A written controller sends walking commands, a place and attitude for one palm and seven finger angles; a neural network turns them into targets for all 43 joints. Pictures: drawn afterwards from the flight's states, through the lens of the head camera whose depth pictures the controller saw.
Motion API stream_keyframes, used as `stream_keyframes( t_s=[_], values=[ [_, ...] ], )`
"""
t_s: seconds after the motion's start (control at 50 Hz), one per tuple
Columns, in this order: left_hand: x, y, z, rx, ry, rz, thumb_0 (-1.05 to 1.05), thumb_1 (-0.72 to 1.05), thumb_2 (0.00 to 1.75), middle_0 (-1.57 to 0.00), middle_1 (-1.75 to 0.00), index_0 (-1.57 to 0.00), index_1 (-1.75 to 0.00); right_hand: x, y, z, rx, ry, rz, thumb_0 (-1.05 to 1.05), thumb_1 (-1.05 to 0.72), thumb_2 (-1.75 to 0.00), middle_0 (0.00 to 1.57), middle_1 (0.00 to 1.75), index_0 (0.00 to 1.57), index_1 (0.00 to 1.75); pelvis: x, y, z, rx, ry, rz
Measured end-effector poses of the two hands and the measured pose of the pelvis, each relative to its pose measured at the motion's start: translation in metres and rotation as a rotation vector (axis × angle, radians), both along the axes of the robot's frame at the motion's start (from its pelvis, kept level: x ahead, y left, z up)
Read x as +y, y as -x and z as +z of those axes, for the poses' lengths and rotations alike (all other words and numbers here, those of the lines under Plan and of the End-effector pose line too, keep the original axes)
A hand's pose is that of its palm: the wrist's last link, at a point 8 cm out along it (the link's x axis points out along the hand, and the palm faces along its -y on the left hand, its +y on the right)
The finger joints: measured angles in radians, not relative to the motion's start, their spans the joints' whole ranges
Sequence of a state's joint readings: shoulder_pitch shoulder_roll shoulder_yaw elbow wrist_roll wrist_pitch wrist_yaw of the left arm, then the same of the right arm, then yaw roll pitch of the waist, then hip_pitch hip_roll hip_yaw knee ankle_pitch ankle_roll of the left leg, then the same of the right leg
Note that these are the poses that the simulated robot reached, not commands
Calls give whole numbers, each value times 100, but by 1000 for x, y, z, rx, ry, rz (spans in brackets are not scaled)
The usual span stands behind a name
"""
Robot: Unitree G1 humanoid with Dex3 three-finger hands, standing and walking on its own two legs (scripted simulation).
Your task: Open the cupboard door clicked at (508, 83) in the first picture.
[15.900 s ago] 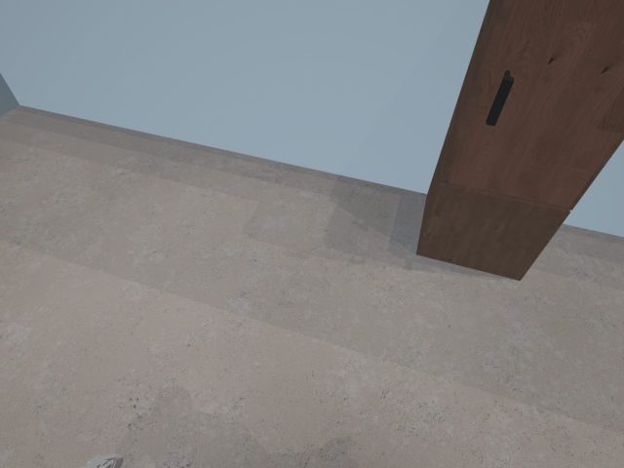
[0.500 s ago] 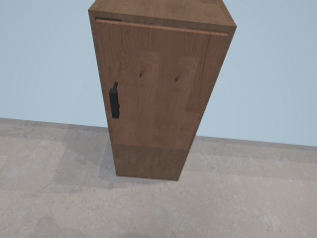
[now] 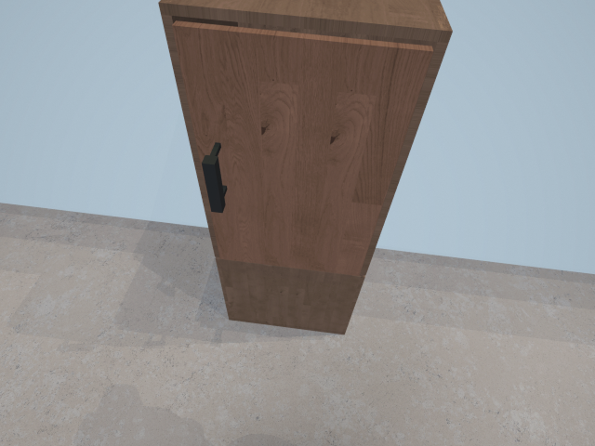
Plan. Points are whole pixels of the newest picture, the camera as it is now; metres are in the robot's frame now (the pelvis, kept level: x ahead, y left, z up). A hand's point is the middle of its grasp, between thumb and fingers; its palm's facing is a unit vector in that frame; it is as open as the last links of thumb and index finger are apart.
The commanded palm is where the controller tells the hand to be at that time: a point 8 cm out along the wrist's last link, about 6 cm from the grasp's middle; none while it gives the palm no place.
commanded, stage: come to a stop and stand still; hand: left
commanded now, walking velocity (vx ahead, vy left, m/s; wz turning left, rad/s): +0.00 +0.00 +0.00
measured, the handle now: (217, 178) +0.57 +0.21 -0.01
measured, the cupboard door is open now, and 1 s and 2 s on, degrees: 0 0 0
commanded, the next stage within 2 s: look again from close up in 1.26 s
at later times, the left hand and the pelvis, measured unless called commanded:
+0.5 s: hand out of the picture +0.04 +0.18 -0.15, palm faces +0.01 -0.97 -0.25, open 7.4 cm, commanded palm none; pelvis +0.02 +0.00 +0.01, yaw +0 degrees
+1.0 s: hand out of the picture +0.04 +0.14 -0.16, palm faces +0.03 -0.97 -0.22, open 7.3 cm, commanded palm none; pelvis +0.04 -0.04 +0.01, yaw +1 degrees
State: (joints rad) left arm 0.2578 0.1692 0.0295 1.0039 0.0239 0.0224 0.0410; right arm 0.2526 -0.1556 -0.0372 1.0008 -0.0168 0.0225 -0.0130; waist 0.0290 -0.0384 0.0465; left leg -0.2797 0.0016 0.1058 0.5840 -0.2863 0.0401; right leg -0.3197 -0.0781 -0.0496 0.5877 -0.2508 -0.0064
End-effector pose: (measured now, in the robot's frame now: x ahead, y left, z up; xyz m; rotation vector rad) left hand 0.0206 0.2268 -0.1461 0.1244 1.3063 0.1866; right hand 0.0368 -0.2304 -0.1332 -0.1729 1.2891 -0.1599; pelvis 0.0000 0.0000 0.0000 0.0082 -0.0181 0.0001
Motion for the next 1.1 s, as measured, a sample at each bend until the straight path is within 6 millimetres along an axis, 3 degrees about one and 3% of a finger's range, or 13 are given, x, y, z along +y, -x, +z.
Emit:
stream_keyframes(
  t_s=[0.12,0.3,0.72,1.1],
  values=[
    [16,11,5,37,-26,-43,1,91,89,-20,-30,-20,-30,9,-26,-1,-130,-24,19,1,-92,-90,19,30,20,30,11,-1,-3,-9,4,1],
    [28,2,27,2,-86,-35,1,91,90,-20,-30,-20,-30,11,-32,-6,-128,-55,34,1,-94,-90,20,30,20,30,10,-9,5,-6,-6,-2],
    [-21,-25,23,37,-34,-48,1,93,89,-20,-30,-20,-30,-8,15,-10,100,-77,-6,1,-91,-90,20,30,20,30,-23,-29,11,3,-9,2],
    [-49,-13,20,84,-16,-3,1,92,90,-20,-30,-20,-30,-21,5,-10,126,-86,0,1,-92,-90,20,30,20,30,-45,-40,12,3,-7,15]
  ],
)
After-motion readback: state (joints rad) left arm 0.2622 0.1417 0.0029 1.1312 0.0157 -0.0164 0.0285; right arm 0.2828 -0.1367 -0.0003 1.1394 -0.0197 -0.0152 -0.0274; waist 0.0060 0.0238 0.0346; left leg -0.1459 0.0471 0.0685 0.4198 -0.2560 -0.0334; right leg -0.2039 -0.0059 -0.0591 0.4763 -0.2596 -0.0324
